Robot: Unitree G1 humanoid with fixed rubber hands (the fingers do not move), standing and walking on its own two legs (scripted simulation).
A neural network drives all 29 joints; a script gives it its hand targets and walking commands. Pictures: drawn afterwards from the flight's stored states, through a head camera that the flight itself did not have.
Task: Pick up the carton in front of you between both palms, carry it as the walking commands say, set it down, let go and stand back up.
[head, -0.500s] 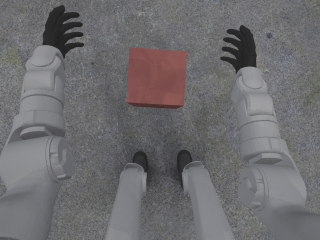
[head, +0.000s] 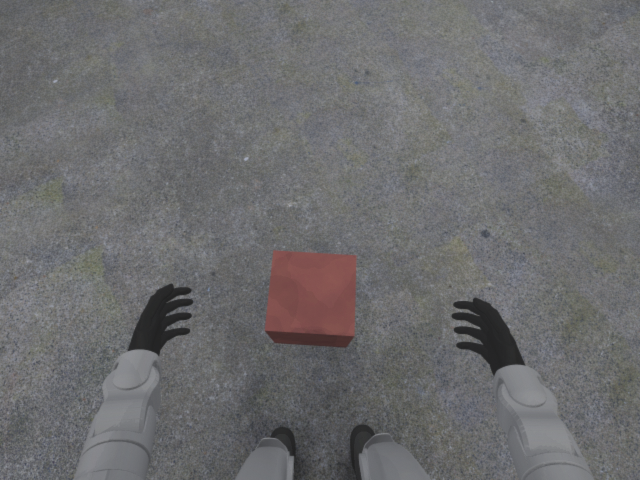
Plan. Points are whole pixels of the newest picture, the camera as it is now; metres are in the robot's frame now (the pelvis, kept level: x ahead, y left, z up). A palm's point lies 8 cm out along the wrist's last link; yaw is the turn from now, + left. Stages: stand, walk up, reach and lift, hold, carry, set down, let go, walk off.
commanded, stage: let go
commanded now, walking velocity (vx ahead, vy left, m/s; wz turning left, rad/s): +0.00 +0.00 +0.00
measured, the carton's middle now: (312, 302) +0.45 +0.02 -0.62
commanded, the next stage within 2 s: stand in 0.72 s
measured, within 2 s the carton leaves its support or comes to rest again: neither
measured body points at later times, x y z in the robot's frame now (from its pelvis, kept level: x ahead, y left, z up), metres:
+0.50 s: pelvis +0.02 +0.00 +0.03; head +0.04 -0.01 +0.48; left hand +0.19 +0.24 -0.04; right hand +0.20 -0.24 -0.05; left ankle +0.00 +0.12 -0.71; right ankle +0.00 -0.11 -0.71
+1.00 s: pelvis +0.02 +0.01 +0.02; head +0.03 +0.00 +0.47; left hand +0.16 +0.29 -0.06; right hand +0.16 -0.28 -0.07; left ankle +0.00 +0.12 -0.71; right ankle +0.00 -0.11 -0.71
